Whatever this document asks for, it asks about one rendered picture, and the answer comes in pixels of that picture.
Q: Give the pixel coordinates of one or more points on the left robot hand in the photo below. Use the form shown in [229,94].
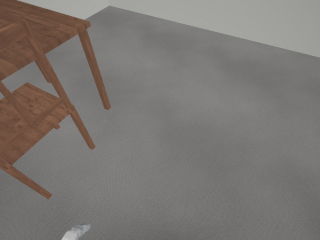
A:
[76,231]

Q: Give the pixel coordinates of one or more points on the table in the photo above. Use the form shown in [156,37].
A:
[51,29]

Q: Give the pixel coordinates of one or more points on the chair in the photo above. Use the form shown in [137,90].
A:
[28,113]

